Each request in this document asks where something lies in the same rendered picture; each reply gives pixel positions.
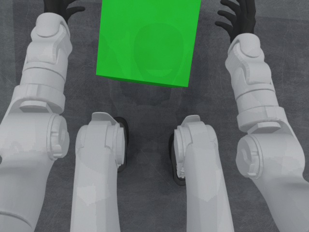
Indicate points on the right robot forearm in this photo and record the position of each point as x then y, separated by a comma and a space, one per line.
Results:
254, 91

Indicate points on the robot right foot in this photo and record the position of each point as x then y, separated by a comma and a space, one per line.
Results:
178, 180

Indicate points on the carton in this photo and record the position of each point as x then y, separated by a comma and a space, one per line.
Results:
147, 41

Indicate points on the robot left hand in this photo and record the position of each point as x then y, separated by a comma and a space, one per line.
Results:
60, 7

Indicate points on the right robot upper arm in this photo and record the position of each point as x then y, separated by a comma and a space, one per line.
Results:
275, 163

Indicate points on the left robot forearm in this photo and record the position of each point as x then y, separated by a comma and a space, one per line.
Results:
45, 68

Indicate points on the left robot upper arm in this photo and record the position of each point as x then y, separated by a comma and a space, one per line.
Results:
29, 145

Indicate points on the robot right hand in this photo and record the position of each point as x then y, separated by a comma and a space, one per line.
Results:
243, 22

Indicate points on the right robot thigh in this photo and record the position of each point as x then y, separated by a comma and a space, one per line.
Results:
208, 208

